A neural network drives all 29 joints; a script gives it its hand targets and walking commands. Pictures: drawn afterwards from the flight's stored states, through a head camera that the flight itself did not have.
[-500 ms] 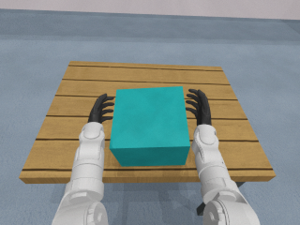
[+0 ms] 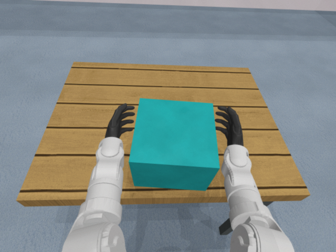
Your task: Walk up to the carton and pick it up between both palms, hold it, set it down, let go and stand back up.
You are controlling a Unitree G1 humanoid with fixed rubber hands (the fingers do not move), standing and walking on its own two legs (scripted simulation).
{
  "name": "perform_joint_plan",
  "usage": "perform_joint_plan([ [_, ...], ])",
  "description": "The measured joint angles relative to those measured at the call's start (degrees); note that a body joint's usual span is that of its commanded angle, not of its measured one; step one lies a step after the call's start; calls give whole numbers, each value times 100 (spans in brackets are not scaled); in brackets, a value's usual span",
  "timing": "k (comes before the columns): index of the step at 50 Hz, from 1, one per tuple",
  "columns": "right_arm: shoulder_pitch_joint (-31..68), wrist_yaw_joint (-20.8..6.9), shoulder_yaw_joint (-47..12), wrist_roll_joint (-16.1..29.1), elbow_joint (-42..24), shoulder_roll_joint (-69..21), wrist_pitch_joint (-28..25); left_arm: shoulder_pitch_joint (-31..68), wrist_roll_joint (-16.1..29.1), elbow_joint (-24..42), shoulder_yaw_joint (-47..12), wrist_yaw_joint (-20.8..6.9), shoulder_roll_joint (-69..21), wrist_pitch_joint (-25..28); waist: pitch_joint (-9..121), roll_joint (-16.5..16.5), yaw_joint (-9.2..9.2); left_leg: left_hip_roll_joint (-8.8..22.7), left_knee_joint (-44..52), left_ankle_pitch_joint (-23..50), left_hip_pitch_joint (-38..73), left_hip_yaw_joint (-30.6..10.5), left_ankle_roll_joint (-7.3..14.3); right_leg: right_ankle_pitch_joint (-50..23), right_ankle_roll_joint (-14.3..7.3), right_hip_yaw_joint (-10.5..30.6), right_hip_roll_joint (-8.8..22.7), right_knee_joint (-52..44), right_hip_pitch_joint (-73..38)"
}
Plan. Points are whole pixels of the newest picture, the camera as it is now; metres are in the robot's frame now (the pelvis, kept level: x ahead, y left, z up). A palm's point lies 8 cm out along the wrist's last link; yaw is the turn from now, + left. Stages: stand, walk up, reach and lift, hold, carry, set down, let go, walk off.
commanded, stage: set down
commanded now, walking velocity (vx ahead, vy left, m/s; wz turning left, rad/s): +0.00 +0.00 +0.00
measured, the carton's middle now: (173, 145) +0.39 -0.06 -0.01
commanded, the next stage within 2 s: none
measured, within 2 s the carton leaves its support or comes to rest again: neither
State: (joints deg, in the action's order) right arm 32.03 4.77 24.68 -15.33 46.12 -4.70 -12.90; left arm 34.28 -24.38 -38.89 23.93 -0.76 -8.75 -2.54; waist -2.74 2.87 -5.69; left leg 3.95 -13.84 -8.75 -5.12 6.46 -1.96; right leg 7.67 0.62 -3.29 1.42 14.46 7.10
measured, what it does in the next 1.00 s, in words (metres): stands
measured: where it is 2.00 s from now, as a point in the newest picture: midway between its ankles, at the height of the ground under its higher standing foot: outside the picture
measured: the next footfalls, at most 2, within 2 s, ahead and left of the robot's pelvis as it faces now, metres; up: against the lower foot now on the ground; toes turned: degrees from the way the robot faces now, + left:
none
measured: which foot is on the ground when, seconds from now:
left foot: down 0.00-1.00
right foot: down 0.00-1.00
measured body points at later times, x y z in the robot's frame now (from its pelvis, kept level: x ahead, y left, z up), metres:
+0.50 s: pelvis -0.01 +0.00 +0.00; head +0.04 +0.02 +0.45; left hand +0.40 +0.09 +0.05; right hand +0.36 -0.20 +0.06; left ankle -0.02 +0.14 -0.75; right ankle +0.00 -0.12 -0.75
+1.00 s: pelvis +0.00 +0.00 +0.00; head +0.06 +0.02 +0.45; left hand +0.41 +0.09 +0.04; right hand +0.36 -0.20 +0.05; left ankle -0.02 +0.14 -0.75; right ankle +0.00 -0.12 -0.75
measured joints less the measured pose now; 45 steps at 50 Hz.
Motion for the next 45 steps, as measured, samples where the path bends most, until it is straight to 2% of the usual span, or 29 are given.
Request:
perform_joint_plan([
  [9, -44, 95, -96, 106, 43, 27, -196, 38, 83, -173, -25, 85, 27, 291, 62, -54, -27, 8, -1, 38, -183, -46, 0, -52, -14, -31, -14, -38, 153],
  [17, -7, 129, 21, -7, 64, -31, -336, 149, 2, -311, 102, 25, 48, 451, 28, -44, -28, -15, 62, 112, -200, -49, 23, -125, -10, -22, -3, -86, 183],
  [27, 10, -2, 377, -268, -17, -140, -368, 225, -165, -354, 253, 20, -38, 541, 7, -4, 37, -26, 96, 114, -239, -3, 33, -140, -11, 34, -3, -97, 262],
  [32, -74, -7, 308, -289, -20, -129, -473, 164, -176, -339, 275, -49, -59, 657, -23, 1, 46, -23, 91, 63, -237, -2, 26, -93, -5, 37, -7, -90, 265],
  [39, -247, 42, 117, -59, 76, -90, -870, -119, -112, -201, 103, 42, -69, 926, 60, -67, 45, -1, -5, -49, -293, 17, 9, -43, -1, 60, -25, -82, 298],
  [45, -171, 150, -58, 136, 332, 18, -1044, -73, -46, -370, 89, 87, 7, 1078, 17, -92, 37, 20, -77, -83, -300, 3, 15, -69, -4, 58, -47, -113, 258],
])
